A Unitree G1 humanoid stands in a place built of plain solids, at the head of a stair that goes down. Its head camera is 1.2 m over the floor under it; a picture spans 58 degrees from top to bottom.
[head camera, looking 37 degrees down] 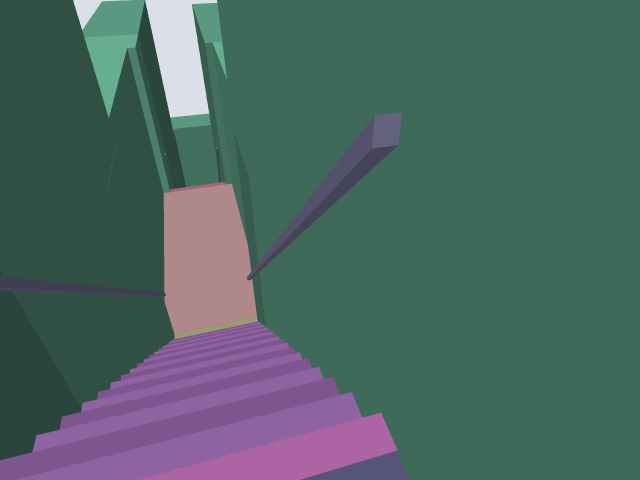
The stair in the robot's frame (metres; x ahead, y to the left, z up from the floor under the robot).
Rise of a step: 0.21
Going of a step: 0.22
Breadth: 1.30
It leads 16 degrees to the left of straight ahead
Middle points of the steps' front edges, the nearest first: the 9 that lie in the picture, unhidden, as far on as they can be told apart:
0.76 0.50 -0.21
0.98 0.57 -0.42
1.19 0.63 -0.64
1.41 0.69 -0.85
1.62 0.75 -1.06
1.84 0.82 -1.28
2.05 0.88 -1.49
2.27 0.94 -1.70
2.48 1.00 -1.92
